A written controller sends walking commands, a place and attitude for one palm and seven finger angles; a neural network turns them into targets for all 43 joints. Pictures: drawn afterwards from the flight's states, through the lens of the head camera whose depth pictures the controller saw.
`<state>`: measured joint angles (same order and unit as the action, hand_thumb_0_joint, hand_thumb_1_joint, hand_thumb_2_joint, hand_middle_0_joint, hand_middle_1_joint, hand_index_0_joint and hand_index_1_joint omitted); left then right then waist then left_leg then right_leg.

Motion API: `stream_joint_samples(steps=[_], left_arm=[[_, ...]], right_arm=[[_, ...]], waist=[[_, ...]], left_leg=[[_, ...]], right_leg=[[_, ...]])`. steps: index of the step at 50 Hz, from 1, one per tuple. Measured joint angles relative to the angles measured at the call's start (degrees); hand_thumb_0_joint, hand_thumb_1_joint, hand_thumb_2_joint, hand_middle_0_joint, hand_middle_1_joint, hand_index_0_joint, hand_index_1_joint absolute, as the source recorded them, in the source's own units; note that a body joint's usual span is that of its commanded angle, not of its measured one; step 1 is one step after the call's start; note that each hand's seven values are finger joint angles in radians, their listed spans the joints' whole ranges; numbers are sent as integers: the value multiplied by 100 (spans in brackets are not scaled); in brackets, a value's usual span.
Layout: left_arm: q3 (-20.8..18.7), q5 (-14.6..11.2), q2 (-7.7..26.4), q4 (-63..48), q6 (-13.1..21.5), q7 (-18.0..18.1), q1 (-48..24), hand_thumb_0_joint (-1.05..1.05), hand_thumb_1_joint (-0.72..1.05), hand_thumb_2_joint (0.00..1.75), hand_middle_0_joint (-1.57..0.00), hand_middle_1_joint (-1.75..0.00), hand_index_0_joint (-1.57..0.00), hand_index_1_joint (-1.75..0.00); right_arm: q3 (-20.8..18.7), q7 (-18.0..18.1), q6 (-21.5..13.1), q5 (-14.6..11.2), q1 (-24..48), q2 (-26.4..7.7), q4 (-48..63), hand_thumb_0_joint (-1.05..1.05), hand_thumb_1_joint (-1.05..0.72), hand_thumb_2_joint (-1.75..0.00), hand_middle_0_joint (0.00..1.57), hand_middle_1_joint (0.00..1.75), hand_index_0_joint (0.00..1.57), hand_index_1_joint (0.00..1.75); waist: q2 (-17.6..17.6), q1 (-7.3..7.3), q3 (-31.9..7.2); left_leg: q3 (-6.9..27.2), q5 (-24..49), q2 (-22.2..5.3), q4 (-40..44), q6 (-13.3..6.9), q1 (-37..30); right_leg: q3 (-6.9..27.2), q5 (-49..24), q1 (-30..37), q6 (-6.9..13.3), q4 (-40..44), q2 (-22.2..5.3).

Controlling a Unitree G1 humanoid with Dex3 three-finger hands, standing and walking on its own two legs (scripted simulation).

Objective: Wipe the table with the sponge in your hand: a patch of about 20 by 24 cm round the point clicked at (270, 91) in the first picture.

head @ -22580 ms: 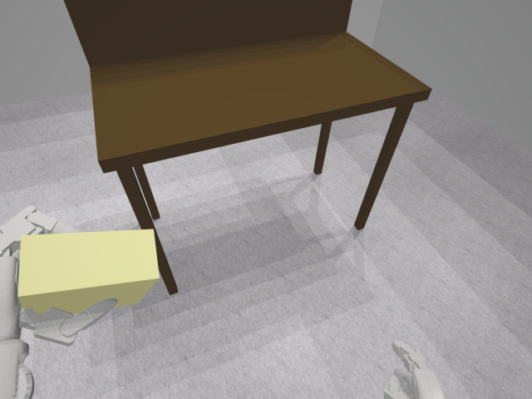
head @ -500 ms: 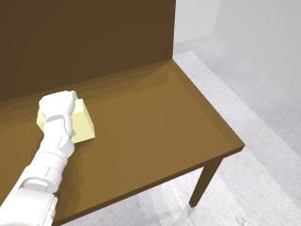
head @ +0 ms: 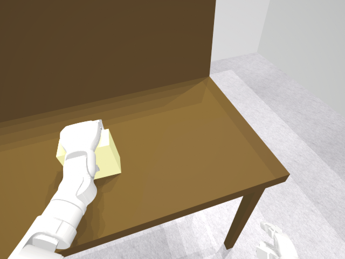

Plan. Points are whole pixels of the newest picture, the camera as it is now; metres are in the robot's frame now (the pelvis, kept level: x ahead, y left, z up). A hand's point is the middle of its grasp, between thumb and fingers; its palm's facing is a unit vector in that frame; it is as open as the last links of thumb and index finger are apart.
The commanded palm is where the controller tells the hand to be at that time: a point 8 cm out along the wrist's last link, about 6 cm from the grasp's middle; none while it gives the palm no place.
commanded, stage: wipe back along the middle lane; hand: left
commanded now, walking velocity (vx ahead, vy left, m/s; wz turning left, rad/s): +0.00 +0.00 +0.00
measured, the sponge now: (94, 161) +0.35 +0.26 +0.02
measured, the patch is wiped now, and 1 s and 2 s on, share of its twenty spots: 0.75 0.90 0.95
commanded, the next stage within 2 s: slide across to the third lane in 0.88 s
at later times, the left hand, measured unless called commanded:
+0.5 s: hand (91, 166) +0.30 +0.23 +0.07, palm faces +0.03 -0.03 -1.00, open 10.1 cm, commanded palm +0.26 +0.21 +0.10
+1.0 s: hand (91, 182) +0.26 +0.21 +0.08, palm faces +0.08 -0.09 -0.99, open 10.1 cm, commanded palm +0.21 +0.19 +0.11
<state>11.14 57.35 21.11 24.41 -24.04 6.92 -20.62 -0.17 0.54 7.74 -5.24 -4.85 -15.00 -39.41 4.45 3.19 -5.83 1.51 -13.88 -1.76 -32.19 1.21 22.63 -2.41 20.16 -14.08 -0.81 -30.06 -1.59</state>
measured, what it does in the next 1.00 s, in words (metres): stands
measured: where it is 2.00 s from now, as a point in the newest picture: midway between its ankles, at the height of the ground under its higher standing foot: outside the picture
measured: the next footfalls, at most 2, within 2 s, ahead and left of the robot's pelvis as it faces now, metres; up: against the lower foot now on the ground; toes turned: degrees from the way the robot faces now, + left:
none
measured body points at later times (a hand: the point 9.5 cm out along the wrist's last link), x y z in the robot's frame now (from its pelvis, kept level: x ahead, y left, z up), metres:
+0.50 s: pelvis -0.01 -0.01 +0.00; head -0.02 -0.04 +0.45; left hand +0.29 +0.23 +0.13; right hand +0.22 -0.22 -0.09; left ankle +0.03 +0.13 -0.73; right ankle -0.05 -0.13 -0.73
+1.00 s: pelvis -0.01 -0.01 +0.00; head -0.04 -0.06 +0.45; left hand +0.25 +0.21 +0.13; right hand +0.23 -0.22 -0.08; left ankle +0.03 +0.13 -0.73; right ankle -0.05 -0.13 -0.73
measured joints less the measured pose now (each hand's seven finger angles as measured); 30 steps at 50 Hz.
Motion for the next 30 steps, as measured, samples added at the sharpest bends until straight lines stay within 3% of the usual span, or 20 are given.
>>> stream_joint_samples(steps=[15, 30], left_arm=[[128, -27, -76, -1103, -257, -50, 895, 1, -48, 105, -69, -136, -71, -138], [289, 6, -147, -1344, -352, -81, 1106, 1, -48, 105, -69, -137, -71, -138]], right_arm=[[58, -69, -11, 11, 130, 21, 42, 1, -91, -90, 19, 30, 20, 30], [82, -59, -130, 7, 277, 52, 49, 1, -91, -90, 19, 30, 20, 30]], waist=[[73, 79, 10], [117, 160, 48]], left_leg=[[-41, 10, 0, 37, 6, -214], [-6, 49, -26, 37, 57, -277]], right_leg=[[42, 13, 165, 2, -33, -7], [17, 45, 183, 59, -147, 24]])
